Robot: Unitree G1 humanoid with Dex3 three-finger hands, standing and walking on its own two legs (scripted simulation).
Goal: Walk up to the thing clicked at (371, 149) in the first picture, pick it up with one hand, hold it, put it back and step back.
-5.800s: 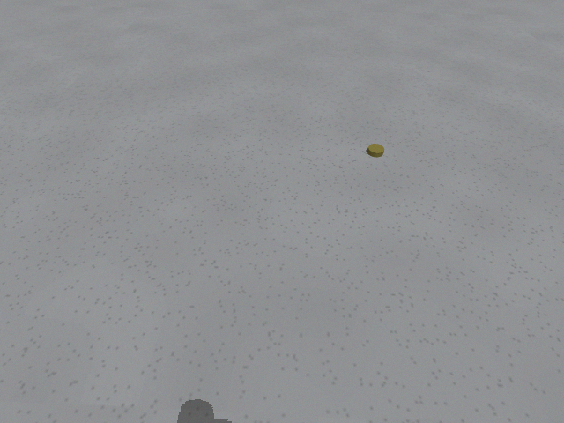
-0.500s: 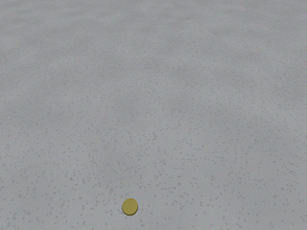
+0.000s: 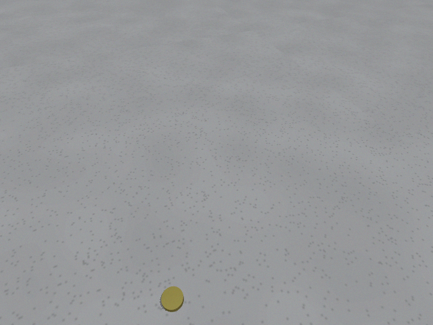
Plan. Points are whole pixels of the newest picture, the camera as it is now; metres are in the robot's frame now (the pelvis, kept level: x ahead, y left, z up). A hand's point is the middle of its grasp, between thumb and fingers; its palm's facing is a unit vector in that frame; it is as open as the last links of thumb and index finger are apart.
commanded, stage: walk up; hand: left
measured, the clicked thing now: (172, 298) +0.42 +0.19 -0.77
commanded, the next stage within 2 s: none
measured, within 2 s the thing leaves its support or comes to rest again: neither
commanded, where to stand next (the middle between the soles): +0.08 +0.00 m, yaw +1 degrees
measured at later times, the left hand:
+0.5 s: hand out of the picture +0.07 +0.25 -0.16, palm faces -0.01 -0.94 -0.33, open 7.4 cm
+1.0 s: hand out of the picture +0.12 +0.27 -0.16, palm faces -0.02 -0.91 -0.41, open 7.4 cm
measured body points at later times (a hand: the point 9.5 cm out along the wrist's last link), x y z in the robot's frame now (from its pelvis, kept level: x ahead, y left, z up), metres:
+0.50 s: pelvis +0.01 +0.00 +0.00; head +0.02 +0.00 +0.45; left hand +0.07 +0.30 -0.13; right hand +0.09 -0.30 -0.13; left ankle +0.04 +0.13 -0.75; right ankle -0.01 -0.14 -0.75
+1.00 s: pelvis +0.09 +0.00 -0.01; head +0.14 -0.02 +0.43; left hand +0.12 +0.31 -0.13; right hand +0.15 -0.33 -0.15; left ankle +0.16 +0.13 -0.73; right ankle +0.01 -0.13 -0.75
